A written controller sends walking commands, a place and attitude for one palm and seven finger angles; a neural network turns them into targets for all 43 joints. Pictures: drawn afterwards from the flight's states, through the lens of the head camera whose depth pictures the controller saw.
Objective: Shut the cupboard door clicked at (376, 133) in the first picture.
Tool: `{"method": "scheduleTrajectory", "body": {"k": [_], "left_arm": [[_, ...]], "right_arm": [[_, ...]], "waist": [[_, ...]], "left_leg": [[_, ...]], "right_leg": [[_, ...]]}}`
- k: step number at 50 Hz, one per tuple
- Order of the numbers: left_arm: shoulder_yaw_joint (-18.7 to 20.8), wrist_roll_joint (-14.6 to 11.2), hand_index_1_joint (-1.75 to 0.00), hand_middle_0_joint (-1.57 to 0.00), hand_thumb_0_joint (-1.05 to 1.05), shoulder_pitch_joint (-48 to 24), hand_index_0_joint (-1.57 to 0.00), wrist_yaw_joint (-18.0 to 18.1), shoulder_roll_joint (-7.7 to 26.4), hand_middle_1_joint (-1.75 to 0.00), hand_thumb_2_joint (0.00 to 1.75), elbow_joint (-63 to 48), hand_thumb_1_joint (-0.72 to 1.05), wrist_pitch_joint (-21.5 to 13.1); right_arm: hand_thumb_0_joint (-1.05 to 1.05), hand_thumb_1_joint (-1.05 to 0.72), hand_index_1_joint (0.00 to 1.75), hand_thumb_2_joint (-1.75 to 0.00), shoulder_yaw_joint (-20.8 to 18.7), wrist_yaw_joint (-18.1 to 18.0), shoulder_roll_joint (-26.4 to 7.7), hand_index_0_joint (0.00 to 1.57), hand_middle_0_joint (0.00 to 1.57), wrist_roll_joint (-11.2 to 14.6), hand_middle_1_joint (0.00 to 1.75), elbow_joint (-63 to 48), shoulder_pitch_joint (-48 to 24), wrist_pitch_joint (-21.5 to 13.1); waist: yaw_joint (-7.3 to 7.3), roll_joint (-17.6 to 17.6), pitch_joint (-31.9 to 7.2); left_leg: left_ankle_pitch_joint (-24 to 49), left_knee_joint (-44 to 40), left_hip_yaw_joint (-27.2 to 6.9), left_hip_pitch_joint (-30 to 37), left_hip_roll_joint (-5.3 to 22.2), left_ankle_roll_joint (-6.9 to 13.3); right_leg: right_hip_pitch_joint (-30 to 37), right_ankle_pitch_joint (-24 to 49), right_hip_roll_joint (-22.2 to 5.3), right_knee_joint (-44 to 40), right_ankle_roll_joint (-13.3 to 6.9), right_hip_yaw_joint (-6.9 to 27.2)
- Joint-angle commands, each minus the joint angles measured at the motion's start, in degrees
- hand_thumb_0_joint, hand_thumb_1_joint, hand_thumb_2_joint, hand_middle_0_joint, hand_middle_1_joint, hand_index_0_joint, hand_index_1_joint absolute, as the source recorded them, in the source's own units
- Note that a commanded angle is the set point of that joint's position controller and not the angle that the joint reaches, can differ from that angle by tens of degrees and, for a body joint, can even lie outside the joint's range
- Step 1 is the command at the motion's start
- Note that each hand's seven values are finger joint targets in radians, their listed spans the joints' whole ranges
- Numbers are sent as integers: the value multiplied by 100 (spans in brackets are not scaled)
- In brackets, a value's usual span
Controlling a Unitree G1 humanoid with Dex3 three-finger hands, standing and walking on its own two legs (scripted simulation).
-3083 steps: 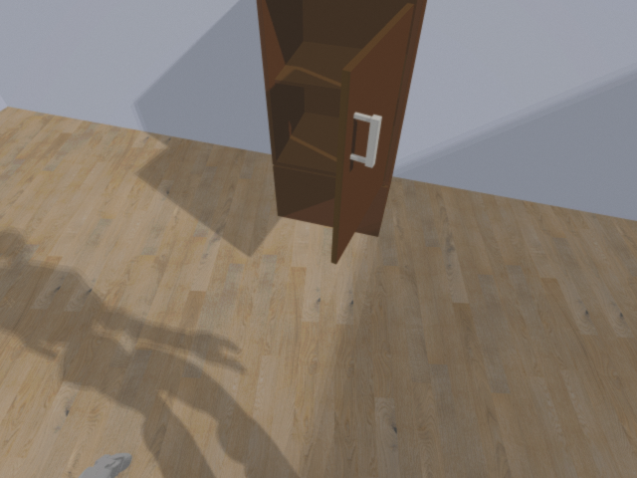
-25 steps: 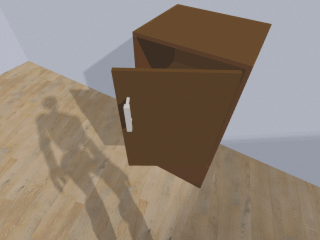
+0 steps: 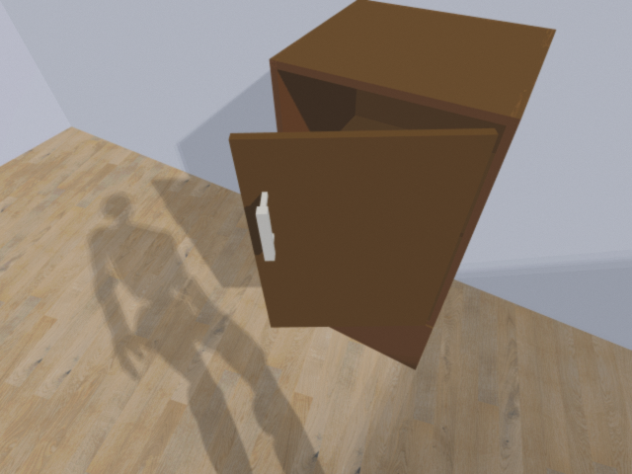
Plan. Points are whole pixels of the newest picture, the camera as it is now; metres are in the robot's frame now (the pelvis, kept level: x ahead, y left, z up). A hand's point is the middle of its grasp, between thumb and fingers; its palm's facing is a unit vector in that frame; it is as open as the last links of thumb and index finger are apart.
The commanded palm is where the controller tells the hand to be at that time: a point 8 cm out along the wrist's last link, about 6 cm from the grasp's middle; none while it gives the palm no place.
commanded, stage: look again from close up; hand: left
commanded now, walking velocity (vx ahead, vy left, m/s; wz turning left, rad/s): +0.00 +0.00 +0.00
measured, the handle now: (267, 227) +0.53 +0.12 -0.03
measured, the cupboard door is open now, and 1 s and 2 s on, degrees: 30 30 30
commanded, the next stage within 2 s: shuffle to correct the standing spot in 0.28 s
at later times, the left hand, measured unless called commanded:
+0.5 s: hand out of the picture +0.02 +0.18 -0.18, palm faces +0.00 -0.98 -0.18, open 7.4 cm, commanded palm none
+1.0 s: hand out of the picture +0.01 +0.10 -0.19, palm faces +0.07 -0.99 -0.10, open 7.4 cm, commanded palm none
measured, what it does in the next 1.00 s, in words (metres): lifts its left foot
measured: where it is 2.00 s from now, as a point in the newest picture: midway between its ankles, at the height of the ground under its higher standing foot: outside the picture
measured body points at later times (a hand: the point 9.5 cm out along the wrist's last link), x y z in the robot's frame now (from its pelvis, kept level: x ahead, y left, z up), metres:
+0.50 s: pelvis +0.01 +0.01 +0.00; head +0.02 +0.03 +0.45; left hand +0.02 +0.24 -0.16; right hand +0.05 -0.22 -0.15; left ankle +0.01 +0.09 -0.74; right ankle -0.03 -0.12 -0.73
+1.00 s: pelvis +0.06 -0.04 +0.00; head +0.08 -0.01 +0.45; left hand +0.01 +0.16 -0.17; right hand +0.08 -0.27 -0.15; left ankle +0.06 +0.04 -0.72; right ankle +0.02 -0.12 -0.74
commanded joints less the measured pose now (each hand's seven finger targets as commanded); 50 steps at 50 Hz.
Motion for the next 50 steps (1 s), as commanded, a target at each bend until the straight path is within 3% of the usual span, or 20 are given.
{"method": "scheduleTrajectory", "body": {"k": [1,4,10,19,21,23,26,28,30,32,34,35,36,37,38,39,42,45,48,50], "left_arm": [[80,-8,-30,-20,0,295,-20,17,602,-30,90,-296,90,-70],[91,-6,-30,-20,0,303,-20,18,685,-30,90,-341,90,-56],[122,-5,-30,-20,0,274,-20,-5,819,-30,90,-415,90,13],[133,4,-30,-20,0,177,-20,-36,940,-30,90,-392,90,32],[94,-1,-30,-20,0,276,-20,-54,784,-30,90,-301,90,68],[120,33,-30,-20,0,296,-20,-81,772,-30,90,-302,90,111],[161,99,-30,-20,0,270,-20,-153,723,-30,90,-403,90,200],[200,124,-30,-20,0,215,-20,-187,711,-30,90,-484,90,221],[250,125,-30,-20,0,131,-20,-221,688,-30,90,-573,90,254],[266,125,-30,-20,0,184,-20,-255,590,-30,90,-579,90,237],[278,101,-30,-20,0,666,-20,-276,458,-30,90,-400,90,194],[305,114,-30,-20,0,802,-20,-256,556,-30,90,-349,90,160],[349,126,-30,-20,0,982,-20,-218,778,-30,90,-283,90,119],[387,108,-30,-20,0,1098,-20,-171,1072,-30,90,-266,90,115],[392,95,-30,-20,0,1131,-20,-146,1101,-30,90,-296,90,116],[384,100,-30,-20,0,974,-20,-135,1017,-30,90,-340,90,106],[340,101,-30,-20,0,718,-20,-57,738,-30,90,-354,90,35],[308,137,-30,-20,0,798,-20,-43,714,-30,90,-317,90,4],[307,113,-30,-20,0,806,-20,-87,742,-30,90,-268,90,63],[303,56,-30,-20,0,732,-20,-132,632,-30,90,-285,90,114]], "right_arm": [[0,-90,30,-90,-107,2,-538,20,20,56,30,-336,214,-167],[0,-90,30,-90,-111,1,-629,20,20,50,30,-336,142,-181],[0,-90,30,-90,-115,-20,-744,20,20,55,30,-345,-40,-202],[0,-90,30,-90,-144,-39,-836,20,20,67,30,-299,-199,-208],[0,-90,30,-90,-122,-37,-744,20,20,55,30,-227,-181,-172],[0,-90,30,-90,-169,-45,-820,20,20,41,30,-204,-131,-142],[0,-90,30,-90,-294,-87,-1073,20,20,7,30,-244,-53,-74],[0,-90,30,-90,-361,-130,-1146,20,20,-12,30,-261,110,-63],[0,-90,30,-90,-392,-144,-1148,20,20,-46,30,-288,237,-55],[0,-90,30,-90,-385,-143,-1057,20,20,-57,30,-319,158,-56],[0,-90,30,-90,-380,-121,-1017,20,20,-38,30,-378,-185,-42],[0,-90,30,-90,-358,-100,-846,20,20,-10,30,-379,-181,-52],[0,-90,30,-90,-300,-81,-583,20,20,26,30,-439,-198,-63],[0,-90,30,-90,-230,-59,-274,20,20,43,30,-538,-288,-35],[0,-90,30,-90,-261,-39,-360,20,20,15,30,-585,-426,-11],[0,-90,30,-90,-311,-19,-409,20,20,12,30,-558,-465,23],[0,-90,30,-90,-307,39,-199,20,20,-10,30,-386,-205,45],[0,-90,30,-90,-269,50,-14,20,20,-10,30,-412,-153,32],[0,-90,30,-90,-233,12,93,20,20,-10,30,-352,16,-20],[0,-90,30,-90,-241,-47,-23,20,20,-13,30,-165,511,-92]], "waist": [[42,-674,383],[61,-699,362],[115,-244,210],[112,-272,-32],[93,-280,9],[72,-188,52],[20,194,425],[-43,414,379],[-94,357,303],[-8,97,291],[264,87,93],[323,-249,102],[376,-1015,150],[410,-1800,278],[488,-1622,245],[438,-1510,556],[153,-681,592],[151,-775,317],[105,-761,156],[-93,-631,-42]], "left_leg": [[752,-659,-713,17,600,31],[1002,-706,-705,135,604,56],[1164,-840,-723,281,648,97],[1587,-785,-664,541,673,90],[1067,-847,-686,576,717,90],[607,-987,-855,548,876,174],[-430,-1464,-1485,517,1362,449],[-13,-1489,-1819,805,1723,742],[353,-1457,-1929,744,1992,1003],[564,-1322,-1763,365,1926,1000],[163,-936,-1111,-313,1495,632],[-243,-552,-806,-782,1145,401],[-872,136,-237,-1406,585,170],[-1399,896,310,-1730,130,-3],[-1837,1877,191,-1709,121,24],[-1785,2582,11,-1828,193,57],[-1187,3046,12,-1803,350,6],[-1109,2062,262,-1362,309,-53],[-533,852,539,-513,203,-73],[326,-296,469,452,336,-50]], "right_leg": [[-483,590,-456,-502,-266,504],[-456,805,-459,-452,-240,510],[-285,835,-459,-465,-195,451],[-102,1183,-519,-561,-144,424],[-180,782,-462,-570,-115,344],[-292,390,-365,-381,-113,152],[-989,-329,-129,174,-107,-146],[-1450,-737,-82,788,-111,-230],[-1653,-1156,-189,1443,-159,-168],[-1276,-984,-230,1181,-194,-161],[-181,-43,-165,89,-137,-362],[343,176,-296,-454,-138,-140],[700,-131,-881,-946,-296,651],[652,-375,-1615,-1542,-647,1470],[341,-687,-1943,-1815,-1082,1785],[-107,-887,-1871,-1972,-1207,1762],[-74,769,-1612,-1628,-1304,915],[42,2025,-1354,-1277,-1274,355],[-130,1994,-1066,-957,-1071,91],[-401,1653,-789,-249,-787,-93]]}}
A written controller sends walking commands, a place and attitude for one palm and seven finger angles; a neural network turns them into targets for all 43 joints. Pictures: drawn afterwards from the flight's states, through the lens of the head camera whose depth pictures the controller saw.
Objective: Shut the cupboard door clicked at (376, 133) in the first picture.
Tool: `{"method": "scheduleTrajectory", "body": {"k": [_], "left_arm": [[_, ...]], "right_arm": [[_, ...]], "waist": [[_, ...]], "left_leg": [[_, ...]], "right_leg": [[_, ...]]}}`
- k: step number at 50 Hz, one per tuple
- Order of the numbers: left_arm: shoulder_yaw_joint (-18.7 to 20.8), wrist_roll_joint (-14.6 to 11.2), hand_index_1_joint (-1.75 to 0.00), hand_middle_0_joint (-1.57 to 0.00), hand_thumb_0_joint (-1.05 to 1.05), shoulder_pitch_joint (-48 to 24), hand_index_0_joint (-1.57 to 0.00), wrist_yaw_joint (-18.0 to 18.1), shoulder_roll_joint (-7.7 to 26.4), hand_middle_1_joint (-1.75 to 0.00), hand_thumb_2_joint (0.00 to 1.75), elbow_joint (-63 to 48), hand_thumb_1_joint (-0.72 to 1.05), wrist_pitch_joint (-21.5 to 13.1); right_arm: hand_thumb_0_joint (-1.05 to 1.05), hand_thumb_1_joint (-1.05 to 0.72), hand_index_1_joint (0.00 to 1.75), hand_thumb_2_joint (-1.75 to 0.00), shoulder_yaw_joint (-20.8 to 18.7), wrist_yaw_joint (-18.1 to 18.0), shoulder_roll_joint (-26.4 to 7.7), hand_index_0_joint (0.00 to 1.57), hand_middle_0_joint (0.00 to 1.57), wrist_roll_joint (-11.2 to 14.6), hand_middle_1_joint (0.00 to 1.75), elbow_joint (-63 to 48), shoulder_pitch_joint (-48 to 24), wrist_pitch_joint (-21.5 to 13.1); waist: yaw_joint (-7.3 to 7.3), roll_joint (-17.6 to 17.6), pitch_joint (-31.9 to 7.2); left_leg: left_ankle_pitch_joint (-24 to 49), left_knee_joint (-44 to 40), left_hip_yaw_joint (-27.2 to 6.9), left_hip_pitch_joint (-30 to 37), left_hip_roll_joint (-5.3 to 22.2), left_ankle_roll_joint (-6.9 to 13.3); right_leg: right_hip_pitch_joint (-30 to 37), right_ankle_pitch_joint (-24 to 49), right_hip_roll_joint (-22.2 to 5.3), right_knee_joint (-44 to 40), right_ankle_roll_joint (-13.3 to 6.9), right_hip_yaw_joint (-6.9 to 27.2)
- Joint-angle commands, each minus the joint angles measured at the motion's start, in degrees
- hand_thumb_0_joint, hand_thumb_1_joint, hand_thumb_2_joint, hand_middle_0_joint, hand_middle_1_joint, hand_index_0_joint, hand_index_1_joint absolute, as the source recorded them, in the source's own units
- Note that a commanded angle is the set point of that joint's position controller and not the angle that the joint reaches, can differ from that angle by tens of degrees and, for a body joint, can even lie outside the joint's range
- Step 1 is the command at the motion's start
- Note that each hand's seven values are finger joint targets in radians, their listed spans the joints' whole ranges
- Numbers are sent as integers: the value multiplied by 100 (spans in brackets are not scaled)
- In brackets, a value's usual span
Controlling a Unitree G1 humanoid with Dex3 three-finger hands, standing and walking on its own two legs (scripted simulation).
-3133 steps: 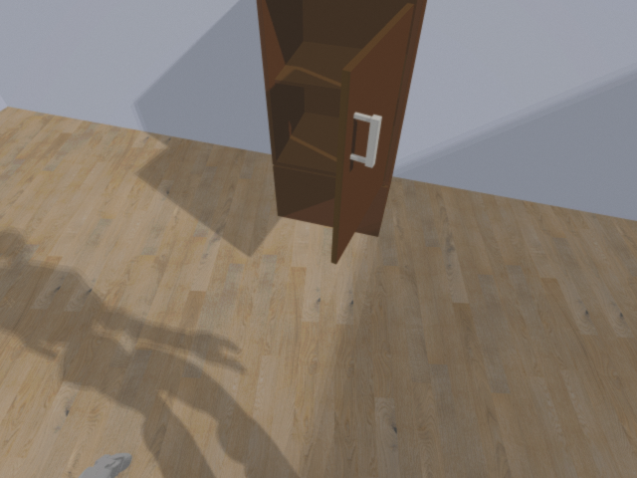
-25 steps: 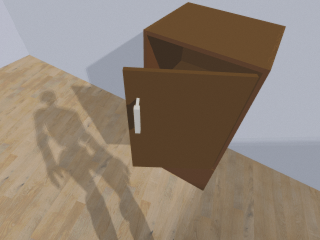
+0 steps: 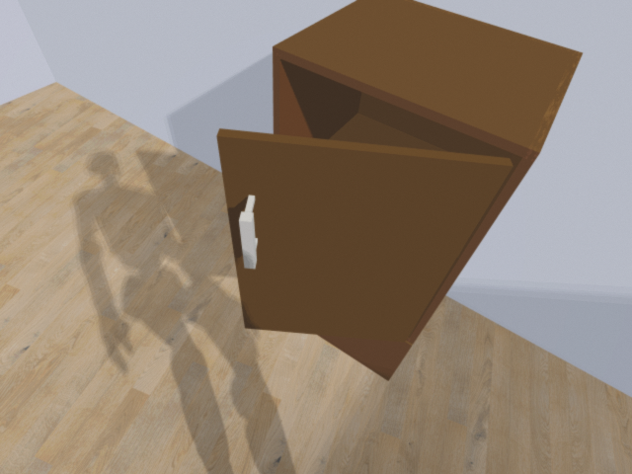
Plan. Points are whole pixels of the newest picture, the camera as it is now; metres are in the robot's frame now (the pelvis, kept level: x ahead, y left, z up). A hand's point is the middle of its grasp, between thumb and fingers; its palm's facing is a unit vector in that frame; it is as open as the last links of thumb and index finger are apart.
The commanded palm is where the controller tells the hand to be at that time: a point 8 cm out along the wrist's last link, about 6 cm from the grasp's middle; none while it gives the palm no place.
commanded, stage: shuffle to correct the standing spot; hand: left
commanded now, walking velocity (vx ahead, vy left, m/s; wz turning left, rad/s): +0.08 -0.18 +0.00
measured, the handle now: (250, 233) +0.47 +0.15 -0.03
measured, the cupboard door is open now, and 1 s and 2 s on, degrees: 30 30 30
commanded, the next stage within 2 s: come to a stop and stand still in 0.18 s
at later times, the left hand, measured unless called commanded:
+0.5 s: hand out of the picture +0.14 +0.11 -0.17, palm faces -0.01 -0.97 -0.25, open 7.4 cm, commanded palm none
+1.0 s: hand out of the picture +0.03 +0.13 -0.18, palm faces +0.10 -0.98 -0.18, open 7.4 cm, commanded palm none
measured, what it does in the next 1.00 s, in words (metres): steps on the spot: left foot, then right foot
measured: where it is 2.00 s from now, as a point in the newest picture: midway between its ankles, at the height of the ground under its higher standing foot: outside the picture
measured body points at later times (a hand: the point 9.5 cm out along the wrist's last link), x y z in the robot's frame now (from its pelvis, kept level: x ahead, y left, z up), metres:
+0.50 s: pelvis +0.05 -0.08 -0.01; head +0.09 -0.10 +0.44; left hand +0.14 +0.16 -0.15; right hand +0.01 -0.31 -0.17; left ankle +0.01 +0.07 -0.73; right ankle +0.09 -0.22 -0.74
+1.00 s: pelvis +0.02 -0.05 +0.01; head +0.03 -0.03 +0.46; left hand +0.02 +0.19 -0.16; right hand +0.07 -0.28 -0.13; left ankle +0.01 +0.02 -0.73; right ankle +0.01 -0.19 -0.68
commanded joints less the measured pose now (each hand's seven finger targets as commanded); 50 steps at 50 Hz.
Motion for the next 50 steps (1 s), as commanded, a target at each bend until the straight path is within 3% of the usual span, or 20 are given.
{"method": "scheduleTrajectory", "body": {"k": [1,2,3,6,10,17,20,21,23,24,25,27,31,36,39,40,42,43,46,50], "left_arm": [[114,-78,-30,-20,0,385,-20,-54,480,-30,90,-156,90,-5],[83,-81,-30,-20,0,553,-20,-75,221,-30,90,-260,90,2],[140,-16,-30,-20,0,191,-20,-80,515,-30,90,-454,90,34],[274,33,-30,-20,0,-248,-20,-129,554,-30,90,-446,90,137],[280,7,-30,-20,0,-95,-20,-211,290,-30,90,-381,90,273],[243,-68,-30,-20,0,-1001,-20,-193,255,-30,90,-728,90,236],[276,-100,-30,-20,0,-551,-20,-141,377,-30,90,-596,90,37],[318,-83,-30,-20,0,-213,-20,-113,636,-30,90,-484,90,-60],[426,-53,-30,-20,0,-71,-20,1,1522,-30,90,-483,90,-132],[383,-58,-30,-20,0,-174,-20,-18,1567,-30,90,-599,90,-80],[342,-21,-30,-20,0,-502,-20,-27,1448,-30,90,-654,90,-29],[365,-44,-30,-20,0,-765,-20,41,1295,-30,90,-710,90,-63],[425,-40,-30,-20,0,-726,-20,93,1343,-30,90,-835,90,-18],[522,26,-30,-20,0,-858,-20,119,1477,-30,90,-965,90,74],[502,-12,-30,-20,0,-1038,-20,92,1431,-30,90,-1012,90,152],[460,-54,-30,-20,0,-1054,-20,63,1285,-30,90,-1015,90,186],[313,-94,-30,-20,0,-920,-20,15,556,-30,90,-1151,90,269],[302,-85,-30,-20,0,-1086,-20,14,640,-30,90,-1134,90,258],[306,-12,-30,-20,0,-683,-20,-82,605,-30,90,-705,90,232],[237,-37,-30,-20,0,-552,-20,-98,545,-30,90,-496,90,125]], "right_arm": [[0,-90,30,-90,-77,-78,-494,20,20,-4,30,57,1099,-269],[0,-90,30,-90,-201,-131,-1045,20,20,-30,30,66,1506,-299],[0,-90,30,-90,-247,-175,-1264,20,20,-30,30,52,1636,-223],[0,-90,30,-90,-101,-243,-819,20,20,-34,30,-61,926,-282],[0,-90,30,-90,-108,-221,-821,20,20,-25,30,-168,647,-369],[0,-90,30,-90,-222,-126,-949,20,20,-107,30,-190,732,-201],[0,-90,30,-90,-243,-50,-997,20,20,-61,30,-244,573,-126],[0,-90,30,-90,-229,-1,-873,20,20,-18,30,-234,646,-123],[0,-90,30,-90,-107,31,-212,20,20,93,30,-404,848,-67],[0,-90,30,-90,-141,-4,-341,20,20,111,30,-458,800,22],[0,-90,30,-90,-156,30,-201,20,20,93,30,-462,700,36],[0,-90,30,-90,-193,15,-417,20,20,69,30,-354,651,143],[0,-90,30,-90,-210,112,-549,20,20,60,30,-447,283,176],[0,-90,30,-90,-187,170,-440,20,20,56,30,-682,61,164],[0,-90,30,-90,-150,149,-356,20,20,74,30,-553,542,75],[0,-90,30,-90,-130,130,-416,20,20,76,30,-488,738,41],[0,-90,30,-90,-249,83,-1113,20,20,-22,30,-680,651,-5],[0,-90,30,-90,-224,72,-1193,20,20,-71,30,-805,340,10],[0,-90,30,-90,-78,-6,-848,20,20,-48,30,-817,-206,-104],[0,-90,30,-90,-61,-63,-709,20,20,-4,30,-556,329,-240]], "waist": [[-396,477,-269],[-456,1667,-532],[-589,1317,-430],[-287,847,388],[-58,910,92],[-307,1570,220],[-56,1348,-210],[93,715,-462],[60,-1515,-888],[103,-1253,-819],[-6,-929,-272],[-36,-1882,-304],[89,-926,-344],[118,-811,-276],[-148,-721,-342],[-226,-439,-338],[-243,2020,66],[-233,1783,352],[41,888,433],[-131,585,166]], "left_leg": [[1580,-1874,-684,1850,704,230],[2611,-2318,-2697,2491,2241,933],[3090,-2534,-3295,2490,2875,1517],[3395,-2623,-2145,1143,2249,1204],[3593,-2594,-836,961,1535,766],[3715,-2321,-480,1140,1281,623],[2868,-1668,-513,936,1095,343],[1960,-1237,-396,732,759,89],[-1251,113,-111,-227,-19,-310],[-1602,678,-533,-47,-3,-237],[-1311,926,-507,-127,-2,-205],[-996,1567,-519,-468,11,-335],[-468,1843,-485,-583,-120,-457],[-394,604,-415,-127,-114,-390],[468,-1125,-138,1154,-312,-296],[756,-1730,-124,1682,-278,-268],[-247,-3179,-2309,976,1407,313],[-245,-3410,-2579,122,1683,804],[-431,-3436,-1916,119,1144,675],[1093,-3206,-1627,1313,1171,786]], "right_leg": [[-947,1146,-694,751,-156,614],[-2044,-680,-296,1981,173,213],[-2512,-1617,-257,3083,181,588],[-2583,-631,-534,4124,305,1110],[-2204,215,-480,4036,480,929],[-1730,-11,-438,1743,607,364],[-464,730,-345,237,572,275],[254,1365,-478,-366,625,425],[842,3958,-2409,-518,-1,2205],[261,3749,-2598,-665,-374,2236],[-302,3218,-2383,-666,-403,1862],[-86,3626,-2216,-692,-447,2018],[-115,3248,-2163,-674,-552,1775],[-543,1435,-2218,-883,-654,1866],[-1214,372,-1819,-611,-329,1654],[-1531,-186,-1507,-355,-117,1435],[-2045,-1232,-405,1401,489,470],[-1779,-1111,-430,2081,421,804],[-1597,-193,-414,2963,374,1038],[-1912,-100,-468,2734,463,981]]}}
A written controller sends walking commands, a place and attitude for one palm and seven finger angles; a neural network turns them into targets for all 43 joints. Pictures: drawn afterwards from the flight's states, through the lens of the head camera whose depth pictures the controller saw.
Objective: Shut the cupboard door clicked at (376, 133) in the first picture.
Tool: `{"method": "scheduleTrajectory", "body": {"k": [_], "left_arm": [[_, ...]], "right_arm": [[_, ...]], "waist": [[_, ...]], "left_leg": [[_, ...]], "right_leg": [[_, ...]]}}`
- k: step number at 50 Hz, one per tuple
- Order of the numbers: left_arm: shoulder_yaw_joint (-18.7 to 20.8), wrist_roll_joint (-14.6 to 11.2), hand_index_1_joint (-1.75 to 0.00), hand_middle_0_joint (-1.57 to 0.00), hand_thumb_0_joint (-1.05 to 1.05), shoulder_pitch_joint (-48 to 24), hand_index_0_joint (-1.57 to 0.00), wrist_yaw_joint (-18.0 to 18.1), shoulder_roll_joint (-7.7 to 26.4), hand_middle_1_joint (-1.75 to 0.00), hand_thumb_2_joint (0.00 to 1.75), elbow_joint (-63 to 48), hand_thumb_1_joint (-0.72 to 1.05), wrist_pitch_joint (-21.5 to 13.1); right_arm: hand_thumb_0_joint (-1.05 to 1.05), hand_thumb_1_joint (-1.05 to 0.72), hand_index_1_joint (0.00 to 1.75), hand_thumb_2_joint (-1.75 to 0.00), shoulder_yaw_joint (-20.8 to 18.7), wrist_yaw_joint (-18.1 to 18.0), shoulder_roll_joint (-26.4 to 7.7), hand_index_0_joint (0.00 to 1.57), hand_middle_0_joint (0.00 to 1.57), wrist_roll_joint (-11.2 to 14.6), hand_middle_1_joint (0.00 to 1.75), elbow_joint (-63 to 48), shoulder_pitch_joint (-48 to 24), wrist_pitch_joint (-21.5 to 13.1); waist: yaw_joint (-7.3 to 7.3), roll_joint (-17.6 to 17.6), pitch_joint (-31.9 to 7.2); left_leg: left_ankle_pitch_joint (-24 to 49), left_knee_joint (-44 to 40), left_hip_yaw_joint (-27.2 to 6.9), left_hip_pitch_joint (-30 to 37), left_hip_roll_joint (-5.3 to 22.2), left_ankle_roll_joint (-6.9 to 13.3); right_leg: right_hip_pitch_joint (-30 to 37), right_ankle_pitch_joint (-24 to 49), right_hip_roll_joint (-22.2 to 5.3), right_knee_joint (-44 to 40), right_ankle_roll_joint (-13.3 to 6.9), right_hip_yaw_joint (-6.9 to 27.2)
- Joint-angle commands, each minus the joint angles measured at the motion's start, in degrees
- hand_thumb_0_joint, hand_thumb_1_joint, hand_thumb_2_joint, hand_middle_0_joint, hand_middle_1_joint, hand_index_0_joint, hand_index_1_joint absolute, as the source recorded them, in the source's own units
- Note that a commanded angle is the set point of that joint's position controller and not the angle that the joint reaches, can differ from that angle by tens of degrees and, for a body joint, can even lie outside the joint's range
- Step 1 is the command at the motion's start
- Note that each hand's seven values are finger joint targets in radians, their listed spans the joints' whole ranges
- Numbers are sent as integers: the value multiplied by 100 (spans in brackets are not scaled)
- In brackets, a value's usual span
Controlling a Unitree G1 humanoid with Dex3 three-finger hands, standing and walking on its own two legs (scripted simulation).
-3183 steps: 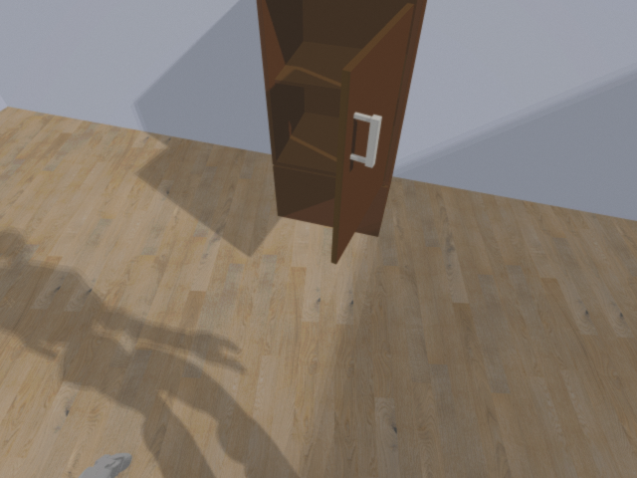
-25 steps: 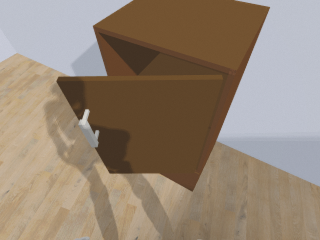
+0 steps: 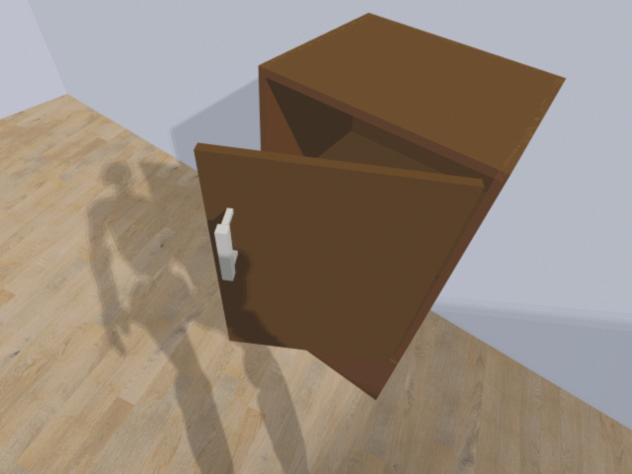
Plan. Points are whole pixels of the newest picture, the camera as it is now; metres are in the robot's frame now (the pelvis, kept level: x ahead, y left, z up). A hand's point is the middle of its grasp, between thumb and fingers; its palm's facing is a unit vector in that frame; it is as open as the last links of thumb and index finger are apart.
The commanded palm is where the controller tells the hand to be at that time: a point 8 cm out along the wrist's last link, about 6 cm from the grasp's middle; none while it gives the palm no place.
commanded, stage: come to a stop and stand still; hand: left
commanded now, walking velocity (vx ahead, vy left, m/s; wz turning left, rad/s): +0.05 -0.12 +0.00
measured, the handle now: (228, 245) +0.46 +0.19 -0.03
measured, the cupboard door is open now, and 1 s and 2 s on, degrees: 30 30 30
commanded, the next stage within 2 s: look again from close up in 0.20 s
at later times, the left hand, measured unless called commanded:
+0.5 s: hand out of the picture +0.02 +0.14 -0.18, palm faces +0.01 -0.98 -0.21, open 7.3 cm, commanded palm none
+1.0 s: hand out of the picture +0.06 +0.18 -0.10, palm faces +0.23 -0.96 -0.17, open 7.2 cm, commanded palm +0.07 +0.20 -0.07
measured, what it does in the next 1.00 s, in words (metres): steps on the spot: right foot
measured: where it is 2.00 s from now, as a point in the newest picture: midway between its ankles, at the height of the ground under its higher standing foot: outside the picture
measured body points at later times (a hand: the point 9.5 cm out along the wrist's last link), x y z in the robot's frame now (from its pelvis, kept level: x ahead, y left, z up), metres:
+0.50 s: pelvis +0.00 -0.03 -0.01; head -0.01 -0.03 +0.44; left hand +0.02 +0.19 -0.16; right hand +0.00 -0.25 -0.17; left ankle +0.00 +0.07 -0.74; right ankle -0.04 -0.13 -0.74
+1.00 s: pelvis -0.05 -0.01 -0.01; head -0.06 -0.01 +0.44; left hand +0.04 +0.23 -0.09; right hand +0.02 -0.25 -0.14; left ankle +0.00 +0.07 -0.74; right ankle -0.04 -0.13 -0.74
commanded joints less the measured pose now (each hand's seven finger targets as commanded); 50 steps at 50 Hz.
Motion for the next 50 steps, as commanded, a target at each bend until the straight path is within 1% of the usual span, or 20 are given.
{"method": "scheduleTrajectory", "body": {"k": [1,5,8,11,12,13,14,15,16,18,23,31,43,44,45,46,47,48,49,50], "left_arm": [[-71,-25,-30,-20,0,-49,-20,-34,57,-30,90,-209,90,-220],[-148,-69,-30,-20,0,-148,-20,-14,-64,-30,90,-134,90,-233],[-176,-114,-30,-20,0,-9,-20,4,-145,-30,90,3,90,-244],[-186,-120,-30,-20,0,339,-20,43,-161,-30,90,238,90,-301],[-347,-50,-30,-20,0,670,-20,136,684,-30,90,7,90,-398],[-307,-59,-30,-20,0,783,-20,145,256,-30,90,47,90,-371],[-300,-47,-30,-20,0,605,-20,156,228,-30,90,47,90,-383],[-351,-58,-30,-20,0,550,-20,158,305,-30,90,-61,90,-368],[-321,-68,-30,-20,0,610,-20,161,246,-30,90,-99,90,-393],[-299,-90,-30,-20,0,555,-20,181,262,-30,90,-135,90,-424],[-279,-104,-30,-20,0,616,-20,211,285,-30,90,-161,90,-467],[-283,-108,-30,-20,0,574,-20,202,358,-30,90,-216,90,-446],[-347,-108,-30,-20,0,684,-20,181,277,-30,90,-71,90,-466],[-320,-22,-30,-20,0,1034,-20,363,340,-30,90,158,90,-583],[1479,-1064,-30,-20,0,-3973,-20,261,3138,-30,90,-9467,90,-2105],[-427,-1073,-32,-22,0,-273,-22,267,567,-32,90,-7496,90,-1576],[-394,-1210,-34,-24,0,-417,-24,501,376,-34,90,-7189,90,-1213],[-1010,-1097,-36,-25,0,959,-25,469,-828,-36,90,-5388,90,-578],[-1171,-1274,-38,-27,0,-107,-27,480,-616,-38,90,-6787,90,-828],[-1091,-1185,-40,-29,0,90,-29,444,-566,-40,90,-6449,90,-1041]], "right_arm": [[0,-90,30,-90,-105,-79,-667,20,20,12,30,-54,548,-222],[0,-90,30,-90,-92,-136,-708,20,20,-8,30,179,801,-226],[0,-90,30,-90,-101,-147,-781,20,20,1,30,303,760,-181],[0,-90,30,-90,-85,-139,-689,20,20,73,30,430,680,-165],[0,-90,30,-90,-71,-95,-877,20,20,96,30,21,235,-197],[0,-90,30,-90,-125,-62,-754,20,20,87,30,-61,49,-284],[0,-90,30,-90,-128,-52,-627,20,20,79,30,-27,236,-294],[0,-90,30,-90,-106,-34,-583,20,20,110,30,10,299,-283],[0,-90,30,-90,-100,-43,-537,20,20,88,30,114,298,-234],[0,-90,30,-90,-80,-42,-472,20,20,63,30,127,425,-190],[0,-90,30,-90,-43,-53,-420,20,20,81,30,265,459,-176],[0,-90,30,-90,-49,-24,-561,20,20,89,30,236,187,-95],[0,-90,30,-90,3,18,-624,20,20,117,30,398,42,-146],[0,-90,30,-90,58,35,-773,20,20,126,30,-9,-347,-206],[0,-90,30,-90,-121,-521,-1998,20,20,334,30,-1870,21,-1244],[0,-90,30,-90,220,-536,-1137,20,20,516,30,-1609,-413,-1668],[0,-90,30,-90,105,-486,-1338,20,20,501,30,-1449,-407,-1916],[0,-90,30,-90,165,-317,-1010,20,20,542,30,-1207,-428,-1956],[0,-90,30,-90,119,-260,-1285,20,20,629,30,-1768,-328,-2029],[0,-90,30,-90,106,-263,-1311,20,20,565,30,-1939,-480,-2117]], "waist": [[-270,674,247],[-386,866,37],[-321,842,-175],[-139,695,-337],[-28,203,51],[31,-191,34],[-172,-107,-166],[-190,467,-278],[-176,225,-402],[-212,-311,-200],[-232,311,92],[-210,94,553],[-162,347,340],[16,323,783],[-1097,899,-1737],[-260,2483,-2236],[-289,1886,-1941],[-315,1308,-704],[-486,1110,-74],[-565,632,281]], "left_leg": [[675,-1512,-1521,497,1625,551],[2287,-1164,-1482,883,1767,646],[2716,-927,-1457,891,1710,629],[2099,-602,-1199,480,1377,283],[1139,-474,-848,258,832,-12],[791,79,-794,-101,840,-174],[737,109,-724,-158,708,-220],[707,-35,-758,-1,689,-214],[860,204,-731,43,750,-178],[560,514,-487,-287,601,-196],[1062,371,-464,-162,654,-242],[475,58,-508,-169,648,-257],[411,-425,-681,40,725,-217],[703,654,-476,-331,784,-394],[1417,159,-647,1544,563,-163],[1656,149,-448,1718,543,-267],[1206,-204,-589,1082,610,-490],[-202,-530,-878,112,600,-402],[-1110,-444,-1092,-436,497,-382],[-1421,-242,-1169,-782,426,-364]], "right_leg": [[-446,-35,-60,-86,35,30],[82,-515,-75,-1129,44,-92],[601,-451,7,-1896,11,-158],[1543,711,-7,-3167,-3,-203],[1411,909,13,-3150,-141,-169],[1149,1132,-288,-3242,-224,345],[1319,1394,-453,-3157,-345,424],[1245,1176,-487,-2995,-355,323],[1248,1282,-362,-3026,-384,399],[1390,1717,-540,-3159,-454,560],[1348,2825,-507,-2919,-419,474],[957,1563,-470,-3337,-321,611],[1092,900,-392,-3604,-249,512],[793,3155,-713,-3493,-97,880],[892,2302,-27,-2400,-107,-20],[705,1039,255,-2147,-261,-386],[797,527,375,-2168,-283,-594],[205,238,298,-2040,-226,-640],[128,159,241,-2163,-213,-580],[-228,-153,258,-2202,-200,-586]]}}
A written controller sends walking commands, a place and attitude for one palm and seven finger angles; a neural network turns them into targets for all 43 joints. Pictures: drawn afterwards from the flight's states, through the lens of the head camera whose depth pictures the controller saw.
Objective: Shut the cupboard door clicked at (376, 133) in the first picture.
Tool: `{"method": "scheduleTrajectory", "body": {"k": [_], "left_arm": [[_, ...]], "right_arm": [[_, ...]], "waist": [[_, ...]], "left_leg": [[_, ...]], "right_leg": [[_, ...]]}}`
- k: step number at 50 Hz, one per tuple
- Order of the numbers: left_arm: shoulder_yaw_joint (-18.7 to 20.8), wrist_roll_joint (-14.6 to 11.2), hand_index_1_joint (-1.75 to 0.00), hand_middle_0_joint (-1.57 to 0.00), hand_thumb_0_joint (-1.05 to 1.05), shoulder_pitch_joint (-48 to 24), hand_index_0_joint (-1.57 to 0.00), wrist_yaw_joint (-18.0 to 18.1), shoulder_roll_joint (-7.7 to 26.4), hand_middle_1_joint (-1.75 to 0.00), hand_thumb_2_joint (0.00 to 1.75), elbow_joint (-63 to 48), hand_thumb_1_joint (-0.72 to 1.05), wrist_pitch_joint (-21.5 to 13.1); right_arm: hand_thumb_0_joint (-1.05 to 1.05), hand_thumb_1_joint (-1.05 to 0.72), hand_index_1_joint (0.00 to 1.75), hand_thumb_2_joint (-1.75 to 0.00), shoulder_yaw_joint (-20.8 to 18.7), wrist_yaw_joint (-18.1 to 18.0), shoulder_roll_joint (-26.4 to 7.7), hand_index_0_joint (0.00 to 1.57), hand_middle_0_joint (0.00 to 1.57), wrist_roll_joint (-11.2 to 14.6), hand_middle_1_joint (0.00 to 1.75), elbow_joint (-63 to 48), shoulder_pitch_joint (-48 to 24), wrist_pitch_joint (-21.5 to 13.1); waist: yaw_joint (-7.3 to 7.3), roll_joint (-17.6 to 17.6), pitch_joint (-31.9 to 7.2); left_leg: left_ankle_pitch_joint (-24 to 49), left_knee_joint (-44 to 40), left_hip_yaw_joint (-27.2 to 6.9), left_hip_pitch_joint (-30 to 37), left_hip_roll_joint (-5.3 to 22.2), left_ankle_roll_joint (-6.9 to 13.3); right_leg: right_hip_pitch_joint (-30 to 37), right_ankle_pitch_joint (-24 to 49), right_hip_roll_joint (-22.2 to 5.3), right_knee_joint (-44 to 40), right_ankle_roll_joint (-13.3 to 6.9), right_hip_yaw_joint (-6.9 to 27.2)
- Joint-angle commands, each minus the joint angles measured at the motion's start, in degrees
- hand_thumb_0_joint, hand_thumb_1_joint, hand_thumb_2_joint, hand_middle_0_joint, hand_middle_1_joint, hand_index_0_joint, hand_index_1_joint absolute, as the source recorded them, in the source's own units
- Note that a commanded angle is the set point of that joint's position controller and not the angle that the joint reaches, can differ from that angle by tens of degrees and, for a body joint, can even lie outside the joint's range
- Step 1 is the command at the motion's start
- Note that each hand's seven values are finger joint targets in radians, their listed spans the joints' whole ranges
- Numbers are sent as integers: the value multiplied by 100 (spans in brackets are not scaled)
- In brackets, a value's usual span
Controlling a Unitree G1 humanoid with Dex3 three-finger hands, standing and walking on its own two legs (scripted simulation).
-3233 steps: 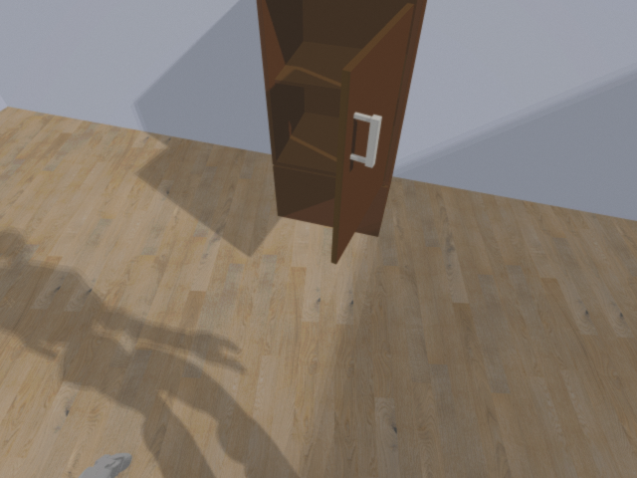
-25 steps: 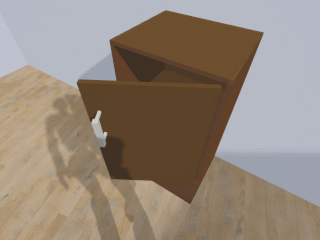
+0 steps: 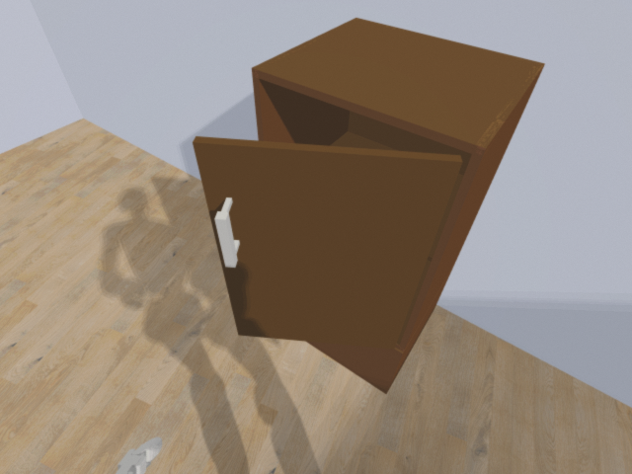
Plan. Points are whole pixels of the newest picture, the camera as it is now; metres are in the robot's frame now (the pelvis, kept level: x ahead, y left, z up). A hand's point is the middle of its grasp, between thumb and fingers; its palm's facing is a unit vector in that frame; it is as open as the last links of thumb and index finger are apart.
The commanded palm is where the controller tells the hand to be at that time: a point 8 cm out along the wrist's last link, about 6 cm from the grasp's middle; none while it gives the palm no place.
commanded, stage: raise the hand and make a fist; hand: left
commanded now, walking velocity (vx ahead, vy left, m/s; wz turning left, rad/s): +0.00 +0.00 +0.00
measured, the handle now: (229, 233) +0.51 +0.20 -0.02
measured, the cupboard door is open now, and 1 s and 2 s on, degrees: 30 30 30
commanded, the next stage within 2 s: bring the fist close to the handle in 1.80 s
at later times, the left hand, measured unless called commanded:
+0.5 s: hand (180, 456) +0.15 +0.17 -0.03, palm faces +0.04 -1.00 -0.03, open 5.2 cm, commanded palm +0.14 +0.22 -0.05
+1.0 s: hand (216, 411) +0.21 +0.15 -0.06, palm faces -0.12 -0.99 -0.01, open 3.3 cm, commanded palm +0.19 +0.23 -0.04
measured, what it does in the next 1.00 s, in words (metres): lowers itself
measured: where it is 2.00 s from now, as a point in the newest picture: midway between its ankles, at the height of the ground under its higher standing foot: outside the picture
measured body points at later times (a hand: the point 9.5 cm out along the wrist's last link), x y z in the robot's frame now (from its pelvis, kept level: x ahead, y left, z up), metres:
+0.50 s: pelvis -0.04 +0.01 -0.12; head +0.02 +0.02 +0.33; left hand +0.14 +0.23 -0.02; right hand +0.20 -0.20 -0.17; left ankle +0.05 +0.08 -0.73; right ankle +0.01 -0.11 -0.73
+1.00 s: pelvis +0.01 +0.00 -0.10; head +0.09 +0.00 +0.34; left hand +0.22 +0.21 -0.06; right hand +0.20 -0.24 -0.17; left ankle +0.05 +0.08 -0.73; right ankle +0.01 -0.11 -0.73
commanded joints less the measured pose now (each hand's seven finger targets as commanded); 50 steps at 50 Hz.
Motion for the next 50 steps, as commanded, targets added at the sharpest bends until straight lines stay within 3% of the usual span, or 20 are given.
{"method": "scheduleTrajectory", "body": {"k": [1,3,5,6,7,9,12,16,20,23,26,29,32,35,37,40,42,45,47,50], "left_arm": [[-709,-182,-42,-31,0,-1491,-31,-90,-536,-42,90,-2048,90,-1057],[-588,-109,-46,-35,0,-1167,-35,-389,-729,-46,90,-852,90,-1711],[-144,-345,-50,-38,0,-116,-38,-1010,-516,-50,90,-394,90,-2604],[160,-519,-52,-40,0,231,-40,-1401,-278,-52,90,-358,90,-3034],[676,-583,-54,-42,0,505,-42,-1786,176,-54,90,-130,90,-3383],[948,-651,-58,-46,0,188,-46,-2225,559,-58,90,-469,90,-3687],[1206,-592,-64,-51,0,-332,-51,-1991,1034,-64,90,-1674,90,-3326],[699,-659,-72,-58,0,-1363,-58,-1360,785,-72,90,-4296,90,-3427],[-294,-573,-80,-66,0,-1539,-66,-1306,286,-80,90,-5096,90,-3838],[-458,-489,-86,-71,0,-1372,-71,-1641,282,-86,90,-4081,90,-3482],[-117,-364,-92,-77,0,-426,-77,-1927,433,-92,90,-2826,90,-2428],[627,-542,-98,-82,0,-56,-82,-1978,849,-98,90,-3023,90,-1470],[1313,-873,-104,-88,0,-98,-88,-1511,1007,-104,90,-3932,90,-1381],[1132,-889,-110,-93,0,-66,-93,-1160,690,-110,90,-4419,90,-2148],[779,-725,-114,-97,0,-322,-97,-1216,614,-114,90,-4378,90,-2695],[161,-624,-120,-102,0,-351,-102,-1598,251,-120,90,-3729,90,-3161],[-12,-635,-124,-106,0,-259,-106,-1907,192,-124,90,-3318,90,-3036],[537,-704,-130,-112,0,-48,-112,-2148,724,-130,90,-3264,90,-2603],[1211,-761,-134,-115,0,-65,-115,-2060,1277,-134,90,-3591,90,-2420],[1443,-1031,-140,-121,0,-113,-121,-1810,1112,-140,90,-4316,90,-2515]], "right_arm": [[0,-90,30,-90,-193,38,-1003,20,20,24,30,-1544,-920,-966],[0,-90,30,-90,-331,191,-968,20,20,-123,30,-1687,-857,-1020],[0,-90,30,-90,-486,344,-967,20,20,-244,30,-1950,-958,-1030],[0,-90,30,-90,-534,425,-1009,20,20,-300,30,-2116,-1043,-963],[0,-90,30,-90,-595,532,-1040,20,20,-277,30,-2226,-1083,-841],[0,-90,30,-90,-608,579,-1052,20,20,-224,30,-2800,-1357,-632],[0,-90,30,-90,-547,527,-1065,20,20,-110,30,-3387,-1563,-331],[0,-90,30,-90,-444,427,-952,20,20,-131,30,-3633,-1408,-328],[0,-90,30,-90,-349,266,-1031,20,20,-171,30,-3236,-1085,-600],[0,-90,30,-90,-328,147,-1107,20,20,-123,30,-3025,-945,-680],[0,-90,30,-90,-386,100,-1104,20,20,-3,30,-3175,-875,-477],[0,-90,30,-90,-394,66,-1027,20,20,148,30,-3572,-1128,-129],[0,-90,30,-90,-365,14,-791,20,20,50,30,-3638,-1182,15],[0,-90,30,-90,-381,81,-617,20,20,-44,30,-3407,-922,-59],[0,-90,30,-90,-388,149,-677,20,20,-135,30,-3191,-794,-136],[0,-90,30,-90,-438,228,-836,20,20,-167,30,-3036,-722,-233],[0,-90,30,-90,-464,200,-950,20,20,-117,30,-3073,-698,-250],[0,-90,30,-90,-546,134,-1041,20,20,-20,30,-3294,-677,-187],[0,-90,30,-90,-574,81,-1004,20,20,-24,30,-3346,-713,-75],[0,-90,30,-90,-529,73,-792,20,20,-34,30,-3457,-702,54]], "waist": [[-556,-264,571],[-474,-1351,477],[-8,-2065,-160],[185,-2131,-526],[357,-1611,-735],[440,-851,-1042],[579,555,-1274],[177,1450,-2079],[-429,971,-1933],[-669,378,-1486],[-348,-378,-1467],[242,-261,-2208],[502,135,-2690],[381,379,-2688],[137,496,-2512],[-249,428,-2000],[-352,239,-1765],[-138,-109,-2252],[125,58,-2761],[281,416,-3147]], "left_leg": [[-1677,-506,-1157,-783,216,-246],[-1718,411,-1129,-1585,85,-313],[-1454,1268,-787,-2303,16,-376],[-1320,1648,-616,-2657,-54,-410],[-1152,1946,-545,-2908,-70,-454],[-1603,2371,-375,-3503,-179,-384],[-2832,1955,-639,-3511,-144,-316],[-3225,1951,-1145,-2935,84,-194],[-3045,2329,-1589,-2815,247,-136],[-3007,2640,-1621,-3336,226,-103],[-3005,2517,-1436,-3779,212,-107],[-2348,2200,-1172,-3338,75,-132],[-1198,2274,-1074,-2878,71,-175],[207,2532,-962,-2500,144,-251],[539,2783,-1008,-2545,193,-263],[167,2952,-1075,-2750,235,-268],[-322,2893,-1134,-2950,237,-205],[-545,2741,-1060,-3035,174,-160],[-67,2773,-924,-2886,123,-152],[668,2724,-827,-2399,99,-199]], "right_leg": [[-1810,-764,123,19,-51,-248],[-2791,-1406,95,521,-54,-307],[-3178,-2142,61,928,-97,-121],[-3065,-2351,19,1057,-136,132],[-2950,-2211,-22,1307,-235,374],[-3075,-2595,-107,1704,-255,654],[-3480,-2854,33,2216,-270,546],[-3911,-2219,156,2620,-282,434],[-4654,-1867,290,2913,-208,263],[-4769,-1940,293,2725,-130,210],[-4350,-2227,236,2406,-98,246],[-3381,-1987,204,2257,-122,272],[-2906,-1043,316,2422,-184,123],[-3001,168,327,2701,-224,28],[-3471,293,329,2880,-213,23],[-4074,-86,301,2896,-162,-12],[-4122,-388,299,2752,-161,42],[-3583,-416,283,2573,-149,135],[-3091,38,295,2645,-175,213],[-2698,773,293,2717,-163,175]]}}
